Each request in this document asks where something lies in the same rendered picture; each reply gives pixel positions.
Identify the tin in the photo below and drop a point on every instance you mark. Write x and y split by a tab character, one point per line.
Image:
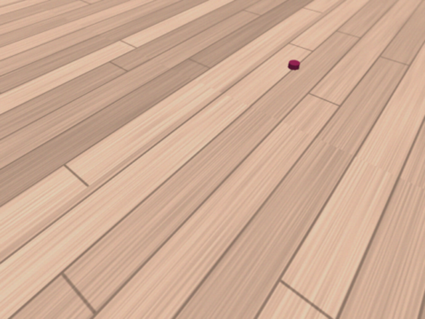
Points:
293	64

